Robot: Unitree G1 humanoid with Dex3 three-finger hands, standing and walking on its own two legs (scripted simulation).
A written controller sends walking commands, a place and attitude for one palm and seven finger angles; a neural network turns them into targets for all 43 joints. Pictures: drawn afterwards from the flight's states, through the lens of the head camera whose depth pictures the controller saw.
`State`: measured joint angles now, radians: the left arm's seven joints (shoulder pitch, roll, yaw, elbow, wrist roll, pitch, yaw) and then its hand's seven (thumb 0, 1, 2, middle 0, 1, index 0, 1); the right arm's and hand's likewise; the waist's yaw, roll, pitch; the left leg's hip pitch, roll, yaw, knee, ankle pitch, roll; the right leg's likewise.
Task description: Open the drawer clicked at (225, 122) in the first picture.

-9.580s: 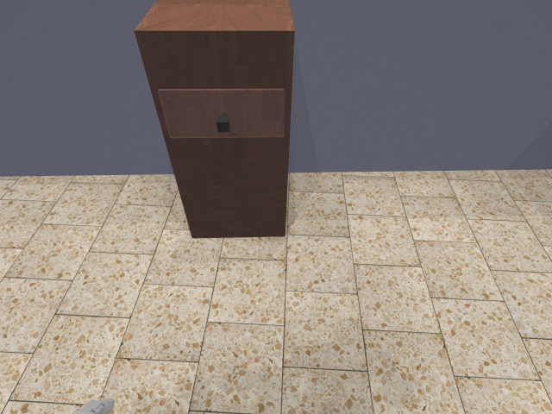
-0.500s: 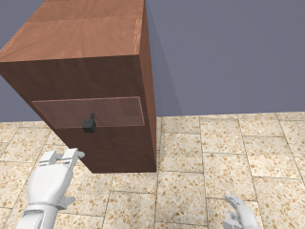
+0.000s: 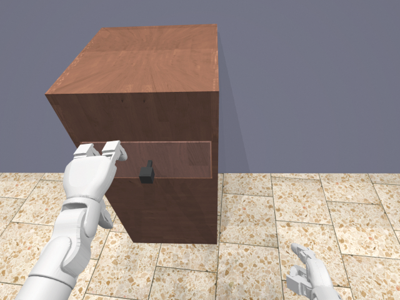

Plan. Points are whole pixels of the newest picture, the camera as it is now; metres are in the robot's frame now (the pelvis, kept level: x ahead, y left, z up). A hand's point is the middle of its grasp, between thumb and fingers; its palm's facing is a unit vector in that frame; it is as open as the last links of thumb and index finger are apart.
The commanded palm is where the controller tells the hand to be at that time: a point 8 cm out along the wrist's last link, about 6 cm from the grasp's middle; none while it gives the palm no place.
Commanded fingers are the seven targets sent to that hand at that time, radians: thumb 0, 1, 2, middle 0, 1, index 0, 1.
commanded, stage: raise the hand with hooked fingers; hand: left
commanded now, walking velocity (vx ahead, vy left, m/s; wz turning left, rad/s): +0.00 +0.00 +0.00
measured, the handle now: (148, 170) +0.49 +0.24 -0.11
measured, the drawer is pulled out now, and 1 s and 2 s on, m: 0.00 0.00 0.00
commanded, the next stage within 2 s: move the hooked fingers above the handle in 0.46 s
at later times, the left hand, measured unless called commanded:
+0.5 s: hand (84, 181) +0.31 +0.28 +0.08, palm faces +0.11 -0.07 -0.99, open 13.8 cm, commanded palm +0.28 +0.27 +0.14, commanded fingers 0.00 -0.50 0.30 -0.30 -1.20 -0.30 -1.20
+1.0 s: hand (102, 182) +0.33 +0.27 +0.04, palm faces -0.03 -0.04 -1.00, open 13.8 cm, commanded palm +0.32 +0.26 +0.10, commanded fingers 0.00 -0.50 0.30 -0.30 -1.20 -0.30 -1.20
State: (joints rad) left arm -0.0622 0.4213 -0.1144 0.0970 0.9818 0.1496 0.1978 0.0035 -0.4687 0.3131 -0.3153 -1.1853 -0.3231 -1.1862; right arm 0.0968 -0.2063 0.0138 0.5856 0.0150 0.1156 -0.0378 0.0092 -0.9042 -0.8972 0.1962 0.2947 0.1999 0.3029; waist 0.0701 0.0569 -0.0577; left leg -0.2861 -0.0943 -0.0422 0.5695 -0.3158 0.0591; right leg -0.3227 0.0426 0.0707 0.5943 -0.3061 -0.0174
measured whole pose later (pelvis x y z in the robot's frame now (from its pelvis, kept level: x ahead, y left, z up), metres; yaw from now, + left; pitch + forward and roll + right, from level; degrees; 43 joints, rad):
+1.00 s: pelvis +0.01 -0.01 +0.00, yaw +1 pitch +7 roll +0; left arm -0.23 0.49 -0.02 0.39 0.98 -0.02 0.16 0.00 -0.49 0.30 -0.31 -1.20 -0.32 -1.20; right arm 0.19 -0.25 -0.02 0.62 0.01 0.12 -0.04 0.01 -0.90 -0.90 0.20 0.29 0.20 0.30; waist 0.06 0.04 -0.06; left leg -0.40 -0.08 -0.07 0.60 -0.32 0.04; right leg -0.42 0.06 0.04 0.60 -0.30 -0.04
